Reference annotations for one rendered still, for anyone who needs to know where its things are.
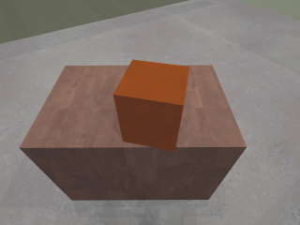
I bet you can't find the pedestal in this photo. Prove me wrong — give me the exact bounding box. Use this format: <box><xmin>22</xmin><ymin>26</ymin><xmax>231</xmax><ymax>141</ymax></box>
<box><xmin>20</xmin><ymin>65</ymin><xmax>247</xmax><ymax>201</ymax></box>

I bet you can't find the carton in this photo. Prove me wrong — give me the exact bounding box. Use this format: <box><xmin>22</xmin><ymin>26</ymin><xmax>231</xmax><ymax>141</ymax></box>
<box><xmin>113</xmin><ymin>59</ymin><xmax>189</xmax><ymax>152</ymax></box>

